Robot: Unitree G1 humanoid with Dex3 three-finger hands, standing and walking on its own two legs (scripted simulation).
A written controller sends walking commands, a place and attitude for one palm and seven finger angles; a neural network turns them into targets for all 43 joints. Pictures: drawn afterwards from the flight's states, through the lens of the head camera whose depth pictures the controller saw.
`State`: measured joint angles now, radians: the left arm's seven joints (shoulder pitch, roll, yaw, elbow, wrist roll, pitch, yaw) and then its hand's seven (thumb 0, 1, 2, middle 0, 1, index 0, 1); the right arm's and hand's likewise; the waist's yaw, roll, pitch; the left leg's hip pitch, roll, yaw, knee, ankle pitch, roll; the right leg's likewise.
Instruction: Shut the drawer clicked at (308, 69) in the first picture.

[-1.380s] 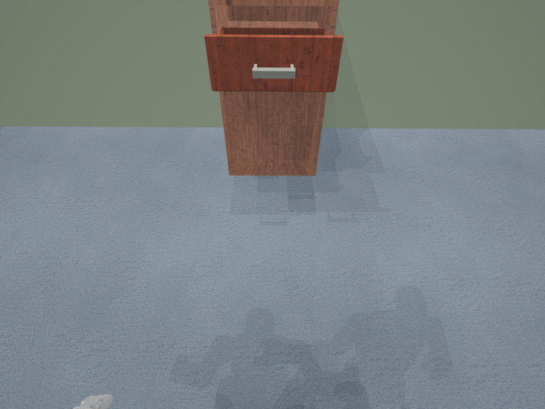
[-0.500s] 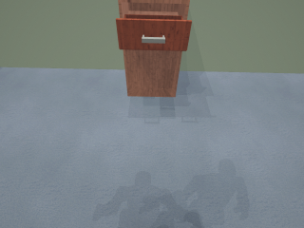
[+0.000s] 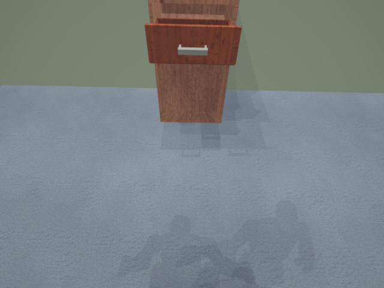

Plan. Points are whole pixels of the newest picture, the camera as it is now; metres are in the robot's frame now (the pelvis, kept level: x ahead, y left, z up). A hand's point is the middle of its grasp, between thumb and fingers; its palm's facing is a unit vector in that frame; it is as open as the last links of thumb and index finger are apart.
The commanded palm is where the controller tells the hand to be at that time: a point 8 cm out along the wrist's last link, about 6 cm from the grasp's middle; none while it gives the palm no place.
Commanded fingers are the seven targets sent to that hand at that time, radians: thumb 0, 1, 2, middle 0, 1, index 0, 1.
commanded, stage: look at it before walking up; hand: left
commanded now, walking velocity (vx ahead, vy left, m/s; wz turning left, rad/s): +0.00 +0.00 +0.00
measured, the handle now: (192, 49) +1.11 +0.06 -0.02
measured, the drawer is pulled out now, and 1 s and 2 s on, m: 0.30 0.30 0.30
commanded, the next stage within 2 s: walk to a spot facing it in 0.06 s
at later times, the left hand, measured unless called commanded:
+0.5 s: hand out of the picture +0.07 +0.18 -0.18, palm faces -0.12 -0.97 -0.22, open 7.4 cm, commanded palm none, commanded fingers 0.00 0.90 0.90 -0.20 -0.30 -0.20 -0.30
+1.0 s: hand (153, 282) +0.18 +0.11 -0.18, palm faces -0.11 -0.98 -0.15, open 7.4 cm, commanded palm none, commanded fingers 0.00 0.90 0.90 -0.20 -0.30 -0.20 -0.30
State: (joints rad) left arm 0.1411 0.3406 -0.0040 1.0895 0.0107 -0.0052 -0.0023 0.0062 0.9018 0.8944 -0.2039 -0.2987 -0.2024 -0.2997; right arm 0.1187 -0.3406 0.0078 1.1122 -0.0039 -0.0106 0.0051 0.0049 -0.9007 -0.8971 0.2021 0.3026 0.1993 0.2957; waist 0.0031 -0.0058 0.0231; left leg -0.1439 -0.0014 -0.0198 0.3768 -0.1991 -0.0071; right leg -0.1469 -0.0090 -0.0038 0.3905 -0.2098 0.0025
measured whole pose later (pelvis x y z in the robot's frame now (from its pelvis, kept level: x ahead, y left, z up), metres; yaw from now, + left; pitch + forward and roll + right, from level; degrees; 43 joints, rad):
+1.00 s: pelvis +0.24 -0.06 -0.02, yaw -14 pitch +0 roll -1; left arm 0.49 0.11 0.02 1.13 0.02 -0.08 0.02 0.00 0.90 0.89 -0.20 -0.30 -0.20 -0.30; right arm 0.10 -0.15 -0.04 1.01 -0.01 -0.02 0.03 0.01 -0.91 -0.90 0.20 0.30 0.19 0.29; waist 0.06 0.00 0.04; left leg -0.57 0.09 0.11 0.73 -0.16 0.00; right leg 0.11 0.05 0.01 0.29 -0.40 -0.04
